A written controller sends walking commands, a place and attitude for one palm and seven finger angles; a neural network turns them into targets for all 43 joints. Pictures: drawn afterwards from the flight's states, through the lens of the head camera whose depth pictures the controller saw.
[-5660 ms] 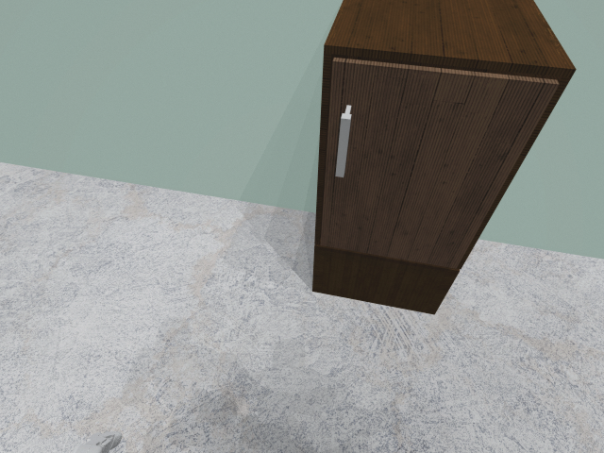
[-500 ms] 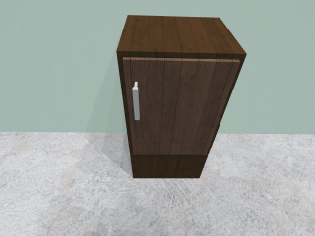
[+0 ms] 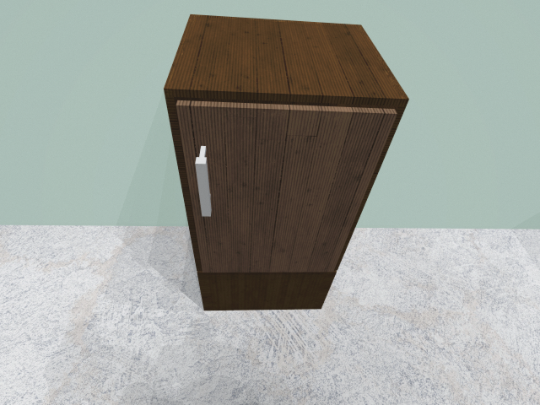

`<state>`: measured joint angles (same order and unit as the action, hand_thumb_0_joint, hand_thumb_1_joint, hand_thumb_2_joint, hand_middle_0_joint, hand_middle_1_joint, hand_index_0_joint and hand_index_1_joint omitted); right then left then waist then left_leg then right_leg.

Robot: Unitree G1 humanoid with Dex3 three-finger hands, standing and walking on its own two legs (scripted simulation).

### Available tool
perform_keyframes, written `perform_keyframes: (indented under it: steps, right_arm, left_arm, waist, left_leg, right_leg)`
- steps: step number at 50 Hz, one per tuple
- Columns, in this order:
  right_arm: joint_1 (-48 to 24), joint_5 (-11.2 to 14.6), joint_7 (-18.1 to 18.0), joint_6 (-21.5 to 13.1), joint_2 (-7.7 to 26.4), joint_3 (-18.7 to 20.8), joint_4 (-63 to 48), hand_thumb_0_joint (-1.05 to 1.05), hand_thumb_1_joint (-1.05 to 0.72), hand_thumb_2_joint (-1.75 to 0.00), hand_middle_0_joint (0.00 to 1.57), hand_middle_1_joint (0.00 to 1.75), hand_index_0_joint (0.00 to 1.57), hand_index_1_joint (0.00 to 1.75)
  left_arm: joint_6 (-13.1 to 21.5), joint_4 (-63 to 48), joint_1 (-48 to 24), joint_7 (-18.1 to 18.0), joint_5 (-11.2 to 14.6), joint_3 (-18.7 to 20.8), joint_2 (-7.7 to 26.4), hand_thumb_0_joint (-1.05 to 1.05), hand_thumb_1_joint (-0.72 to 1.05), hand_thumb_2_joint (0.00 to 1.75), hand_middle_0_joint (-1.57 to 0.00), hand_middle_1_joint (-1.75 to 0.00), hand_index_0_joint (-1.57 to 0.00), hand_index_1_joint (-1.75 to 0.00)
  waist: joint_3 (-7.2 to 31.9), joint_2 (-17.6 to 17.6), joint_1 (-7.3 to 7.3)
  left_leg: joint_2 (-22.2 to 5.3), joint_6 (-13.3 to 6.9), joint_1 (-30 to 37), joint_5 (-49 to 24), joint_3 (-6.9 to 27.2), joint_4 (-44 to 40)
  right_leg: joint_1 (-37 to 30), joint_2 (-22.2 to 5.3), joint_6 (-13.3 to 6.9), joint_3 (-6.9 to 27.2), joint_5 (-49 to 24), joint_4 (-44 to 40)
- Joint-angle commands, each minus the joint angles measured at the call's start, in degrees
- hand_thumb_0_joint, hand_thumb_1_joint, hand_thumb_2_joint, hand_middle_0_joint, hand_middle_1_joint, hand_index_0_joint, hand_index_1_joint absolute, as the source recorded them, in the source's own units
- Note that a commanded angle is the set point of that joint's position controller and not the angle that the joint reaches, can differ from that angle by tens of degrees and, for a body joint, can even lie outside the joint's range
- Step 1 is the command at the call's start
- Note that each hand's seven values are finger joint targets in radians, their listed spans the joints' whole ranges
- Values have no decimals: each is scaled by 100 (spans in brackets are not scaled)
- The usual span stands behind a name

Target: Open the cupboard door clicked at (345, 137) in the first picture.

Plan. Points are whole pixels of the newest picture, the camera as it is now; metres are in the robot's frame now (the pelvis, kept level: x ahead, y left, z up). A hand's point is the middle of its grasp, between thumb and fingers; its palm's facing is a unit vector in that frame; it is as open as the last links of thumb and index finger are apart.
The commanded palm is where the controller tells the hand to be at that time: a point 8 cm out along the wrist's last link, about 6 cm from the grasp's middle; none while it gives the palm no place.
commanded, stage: shuffle to correct the standing spot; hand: left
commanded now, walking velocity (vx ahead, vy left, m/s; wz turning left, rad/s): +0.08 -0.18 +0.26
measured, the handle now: (204, 182) +0.55 +0.16 -0.02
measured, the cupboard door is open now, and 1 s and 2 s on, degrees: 0 0 0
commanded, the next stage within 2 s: come to a stop and stand still in 0.06 s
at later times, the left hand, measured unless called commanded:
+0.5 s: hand out of the picture +0.09 +0.12 -0.18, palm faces +0.14 -0.97 -0.21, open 7.2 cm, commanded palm none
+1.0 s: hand out of the picture -0.03 +0.09 -0.17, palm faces +0.11 -0.98 -0.17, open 7.4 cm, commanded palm none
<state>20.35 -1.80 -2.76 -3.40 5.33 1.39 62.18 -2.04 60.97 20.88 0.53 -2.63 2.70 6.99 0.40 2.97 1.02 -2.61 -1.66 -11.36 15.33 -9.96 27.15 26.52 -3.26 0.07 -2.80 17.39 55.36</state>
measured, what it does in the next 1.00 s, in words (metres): steps on the spot: right foot, then left foot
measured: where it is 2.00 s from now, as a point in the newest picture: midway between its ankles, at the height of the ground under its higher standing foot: outside the picture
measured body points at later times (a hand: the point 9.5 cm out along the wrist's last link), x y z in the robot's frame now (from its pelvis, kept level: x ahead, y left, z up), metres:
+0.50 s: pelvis +0.04 -0.07 -0.01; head +0.06 -0.06 +0.44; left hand +0.08 +0.17 -0.16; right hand +0.11 -0.31 -0.16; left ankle +0.04 +0.02 -0.73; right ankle +0.11 -0.19 -0.74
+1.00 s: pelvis +0.01 -0.06 +0.00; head +0.01 -0.07 +0.45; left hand -0.03 +0.14 -0.16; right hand +0.06 -0.29 -0.16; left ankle +0.05 +0.02 -0.74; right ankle +0.00 -0.18 -0.74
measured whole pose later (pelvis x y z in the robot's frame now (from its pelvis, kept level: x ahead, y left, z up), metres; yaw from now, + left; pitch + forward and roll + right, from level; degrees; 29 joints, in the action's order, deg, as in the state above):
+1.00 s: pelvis +0.01 -0.06 +0.00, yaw +4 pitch -2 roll +0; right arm 13.0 -0.7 -1.4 0.4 9.9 1.5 61.6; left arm -0.3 63.1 19.8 -2.4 -1.2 -0.2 6.2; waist -1.6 -0.7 0.0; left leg 1.5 -3.7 -12.8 8.6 -6.7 22.9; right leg 8.3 -1.2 0.3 -2.1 15.2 25.2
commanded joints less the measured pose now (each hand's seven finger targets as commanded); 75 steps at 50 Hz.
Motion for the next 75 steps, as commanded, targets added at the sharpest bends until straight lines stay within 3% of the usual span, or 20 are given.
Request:
perform_keyframes:
  steps: [1,5,8,9,10,11,13,16,21,25,27,31,37,40,44,51,63,64,66,75]
  right_arm:
    - [625,17,-39,-41,1007,276,-46,0,-90,-90,20,30,20,30]
    - [536,-26,12,80,1145,387,-71,0,-90,-90,20,30,20,30]
    - [343,-29,52,200,1211,459,-124,0,-90,-90,20,30,20,30]
    - [360,-8,80,225,1073,441,-140,0,-90,-90,20,30,20,30]
    - [505,30,122,247,602,311,-206,0,-90,-90,20,30,20,30]
    - [262,75,117,324,428,206,-374,0,-90,-90,20,30,20,30]
    - [179,108,122,420,453,208,-381,0,-90,-90,20,30,20,30]
    - [180,152,163,468,480,199,-229,0,-90,-90,20,30,20,30]
    - [-94,111,206,530,616,242,-517,0,-90,-90,20,30,20,30]
    - [229,121,197,447,749,252,-509,0,-90,-90,20,30,20,30]
    - [-69,44,185,401,1447,336,-812,0,-90,-90,20,30,20,30]
    - [-939,48,100,346,1148,210,-969,0,-90,-90,20,30,20,30]
    - [-549,64,89,326,1084,221,-718,0,-90,-90,20,30,20,30]
    - [-554,124,112,314,1039,195,-595,0,-90,-90,20,30,20,30]
    - [-523,132,161,347,772,136,-450,0,-90,-90,20,30,20,30]
    - [-314,132,145,310,798,40,-27,0,-90,-90,20,30,20,30]
    - [253,115,103,311,597,18,246,0,-90,-90,20,30,20,30]
    - [-410,91,192,217,899,-63,-220,0,-90,-90,20,30,20,30]
    - [260,35,255,337,701,-22,-287,0,-90,-90,20,30,20,30]
    - [90,62,189,219,856,-25,-492,0,-90,-90,20,30,20,30]
  left_arm:
    - [102,-462,-154,35,65,46,121,0,90,90,-20,-30,-20,-30]
    - [118,-565,-509,30,100,66,225,0,90,90,-20,-30,-20,-30]
    - [164,-478,-50,12,109,132,439,0,90,90,-20,-30,-20,-30]
    - [215,-335,367,-30,101,173,635,0,90,90,-20,-30,-20,-30]
    - [299,-245,660,-129,71,237,1071,0,90,90,-20,-30,-20,-30]
    - [326,-315,713,-181,120,212,1315,0,90,90,-20,-30,-20,-30]
    - [376,-441,-13,-264,129,197,1182,0,90,90,-20,-30,-20,-30]
    - [312,-659,-625,-331,81,149,1077,0,90,90,-20,-30,-20,-30]
    - [194,-740,-629,-369,63,287,1302,0,90,90,-20,-30,-20,-30]
    - [96,-804,-805,-323,137,255,1169,0,90,90,-20,-30,-20,-30]
    - [-1,-1003,-704,-265,156,130,595,0,90,90,-20,-30,-20,-30]
    - [-49,-605,-428,-242,89,112,617,0,90,90,-20,-30,-20,-30]
    - [40,-476,-351,-253,100,-58,474,0,90,90,-20,-30,-20,-30]
    - [132,-228,165,-293,123,-96,462,0,90,90,-20,-30,-20,-30]
    - [309,-121,-70,-310,147,-137,709,0,90,90,-20,-30,-20,-30]
    - [264,99,148,-311,162,-195,517,0,90,90,-20,-30,-20,-30]
    - [244,235,422,-331,171,-194,324,0,90,90,-20,-30,-20,-30]
    - [404,244,450,-490,49,-298,547,0,90,90,-20,-30,-20,-30]
    - [412,-179,-26,-408,140,-196,800,0,90,90,-20,-30,-20,-30]
    - [352,-230,297,-330,136,-213,452,0,90,90,-20,-30,-20,-30]
  waist:
    - [-481,-879,31]
    - [-632,-1179,120]
    - [-352,-892,-138]
    - [-136,-355,-324]
    - [170,900,-399]
    - [269,1236,-446]
    - [-6,1246,-211]
    - [-98,660,-51]
    - [22,616,-164]
    - [186,321,72]
    - [-114,-1896,-16]
    - [-270,-860,-249]
    - [-65,-760,-41]
    - [52,-445,-217]
    - [-181,629,35]
    - [-569,-280,-54]
    - [-587,-352,-98]
    - [-1165,-235,-263]
    - [-612,-244,210]
    - [-584,-227,-133]
  left_leg:
    - [-1578,-707,100,-1668,1120,-1376]
    - [-1475,-597,-300,-1359,1083,-1155]
    - [-1198,-297,-816,-417,1138,-456]
    - [-834,-91,-1176,198,841,214]
    - [-126,190,-1897,1379,204,1396]
    - [-16,190,-1822,2234,532,2230]
    - [-194,198,-1563,1820,895,2892]
    - [-98,344,-1116,1346,771,2609]
    - [62,378,-921,1078,713,2002]
    - [67,266,468,-207,633,-192]
    - [-1599,-543,-112,-1037,2493,-1318]
    - [-1091,-787,-466,-1038,1783,-1334]
    - [-1108,-893,360,-1311,1867,-1230]
    - [-793,-497,66,-928,1659,-846]
    - [-203,42,302,-639,1064,-530]
    - [-360,0,136,-74,1258,-1088]
    - [-404,4,-227,428,1414,-1291]
    - [-327,170,-812,-115,1014,-121]
    - [-68,84,-484,642,1038,284]
    - [-448,-244,-1189,1268,1766,-931]
  right_leg:
    - [499,-330,164,85,-320,-521]
    - [-262,-162,168,-276,-245,-1668]
    - [-1546,118,133,-524,-716,-2733]
    - [-2282,-105,63,-251,-818,-3126]
    - [-2930,-1235,-252,873,-1053,-3473]
    - [-2459,-1879,-595,1505,-1410,-3871]
    - [-1652,-1894,-871,1548,-1995,-3936]
    - [-1220,-1621,-947,725,-3005,-3555]
    - [-1251,-1760,-1117,943,-2620,-3527]
    - [-622,-1232,-594,659,-1371,-2851]
    - [-119,-71,91,-248,1061,-1502]
    - [-192,-3,90,356,583,273]
    - [-704,-49,153,92,863,-1680]
    - [-1681,-71,105,158,-381,-3424]
    - [-1125,-682,-300,1008,-806,-3780]
    - [-1057,-334,-160,705,-69,-3800]
    - [-1228,-218,-186,568,5,-3676]
    - [-938,-344,-270,508,-532,-3669]
    - [-274,-502,-477,942,1854,-3811]
    - [-1084,30,-341,367,531,-2833]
